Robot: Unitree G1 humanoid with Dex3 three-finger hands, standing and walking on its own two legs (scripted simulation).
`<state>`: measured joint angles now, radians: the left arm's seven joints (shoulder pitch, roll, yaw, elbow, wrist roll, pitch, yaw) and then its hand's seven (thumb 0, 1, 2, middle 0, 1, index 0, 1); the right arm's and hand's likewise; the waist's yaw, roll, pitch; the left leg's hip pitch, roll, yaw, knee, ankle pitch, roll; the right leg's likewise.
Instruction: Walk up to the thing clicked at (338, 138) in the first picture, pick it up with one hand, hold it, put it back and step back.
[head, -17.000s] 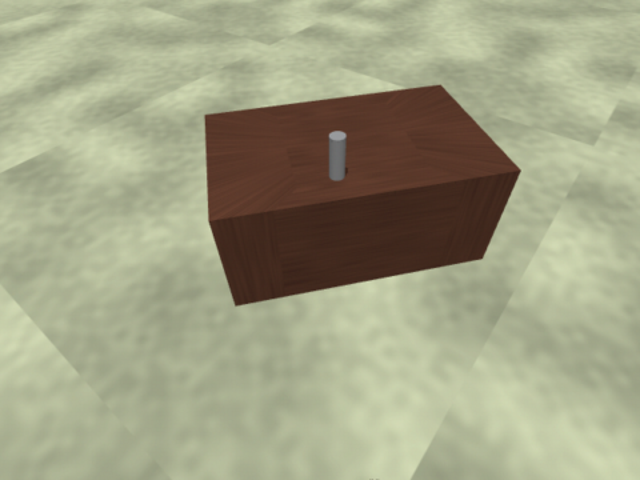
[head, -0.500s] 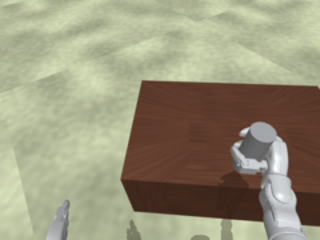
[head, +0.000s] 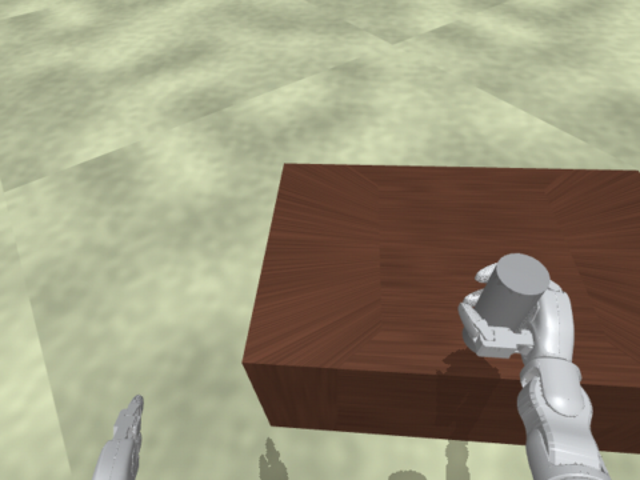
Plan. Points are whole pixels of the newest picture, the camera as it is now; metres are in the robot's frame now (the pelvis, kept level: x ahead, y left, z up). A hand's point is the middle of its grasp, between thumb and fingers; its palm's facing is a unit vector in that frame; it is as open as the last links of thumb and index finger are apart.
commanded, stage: hold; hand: right
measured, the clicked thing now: (500, 309) +0.33 -0.18 +0.05
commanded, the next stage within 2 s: crouch in 0.74 s
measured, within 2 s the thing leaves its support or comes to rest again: neither
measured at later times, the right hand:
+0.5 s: hand (486, 309) +0.33 -0.17 +0.05, palm faces +0.17 +0.99 +0.01, open 7.4 cm
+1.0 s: hand (487, 310) +0.33 -0.17 +0.04, palm faces +0.19 +0.98 +0.01, open 7.4 cm
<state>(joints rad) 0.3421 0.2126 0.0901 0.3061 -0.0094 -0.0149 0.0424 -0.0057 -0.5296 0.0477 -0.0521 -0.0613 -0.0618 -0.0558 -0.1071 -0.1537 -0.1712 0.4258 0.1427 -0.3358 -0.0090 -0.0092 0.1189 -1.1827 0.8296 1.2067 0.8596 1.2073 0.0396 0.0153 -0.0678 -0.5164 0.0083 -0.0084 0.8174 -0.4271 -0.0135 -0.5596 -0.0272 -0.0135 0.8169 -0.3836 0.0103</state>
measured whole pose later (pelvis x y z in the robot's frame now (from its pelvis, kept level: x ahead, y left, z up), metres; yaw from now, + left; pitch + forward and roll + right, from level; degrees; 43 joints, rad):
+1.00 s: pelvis -0.01 +0.00 +0.00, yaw +0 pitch +7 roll +0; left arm 0.33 0.21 0.08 0.30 -0.01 0.00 0.04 -0.01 -0.53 0.05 -0.05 -0.06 -0.06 -0.05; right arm -0.15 -0.16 -0.19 0.48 0.14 -0.36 -0.02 -0.01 0.12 -1.18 0.83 1.21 0.86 1.21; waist 0.05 0.01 -0.06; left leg -0.54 0.01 -0.01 0.84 -0.43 -0.01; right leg -0.58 -0.03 -0.01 0.83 -0.38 0.01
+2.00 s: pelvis -0.03 -0.01 -0.09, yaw +2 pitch +26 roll +5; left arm 0.39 0.25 0.07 -0.10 0.10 -0.01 -0.06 -0.01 -0.52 0.05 -0.05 -0.06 -0.07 -0.05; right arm -0.70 -0.47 -0.53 1.16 -0.01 -0.59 0.02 -0.01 0.12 -1.20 0.84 1.20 0.87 1.20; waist 0.26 0.01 -0.15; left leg -1.17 -0.04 0.04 1.27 -0.55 -0.01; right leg -1.26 -0.07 0.05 1.34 -0.53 0.01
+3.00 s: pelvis -0.05 -0.01 -0.15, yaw +4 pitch +31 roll +7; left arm 0.44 0.30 0.08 -0.34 0.10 -0.04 -0.07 0.00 -0.56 0.07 -0.06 -0.05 -0.05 -0.06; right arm -0.74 -0.61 -0.62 1.20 -0.04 -0.61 0.05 -0.01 0.12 -1.20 0.84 1.20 0.87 1.20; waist 0.36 0.03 -0.15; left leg -1.42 -0.06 0.08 1.47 -0.60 -0.01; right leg -1.52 -0.08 0.10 1.56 -0.59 0.01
